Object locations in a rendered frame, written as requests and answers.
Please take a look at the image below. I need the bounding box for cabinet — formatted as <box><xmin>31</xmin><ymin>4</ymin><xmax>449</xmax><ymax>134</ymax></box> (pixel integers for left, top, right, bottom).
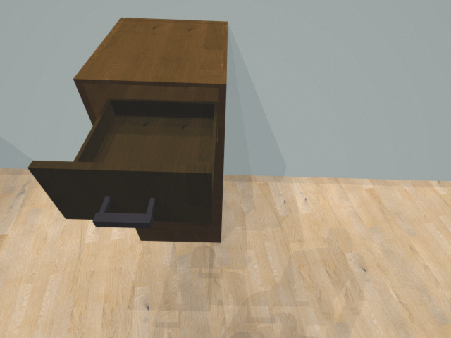
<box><xmin>73</xmin><ymin>18</ymin><xmax>228</xmax><ymax>243</ymax></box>

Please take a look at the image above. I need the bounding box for handle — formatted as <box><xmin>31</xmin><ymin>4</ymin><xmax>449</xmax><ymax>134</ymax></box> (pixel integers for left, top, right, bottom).
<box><xmin>93</xmin><ymin>196</ymin><xmax>156</xmax><ymax>228</ymax></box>

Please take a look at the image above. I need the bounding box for drawer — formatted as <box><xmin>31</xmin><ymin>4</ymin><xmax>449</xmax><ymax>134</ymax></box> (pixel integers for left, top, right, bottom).
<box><xmin>28</xmin><ymin>99</ymin><xmax>218</xmax><ymax>223</ymax></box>

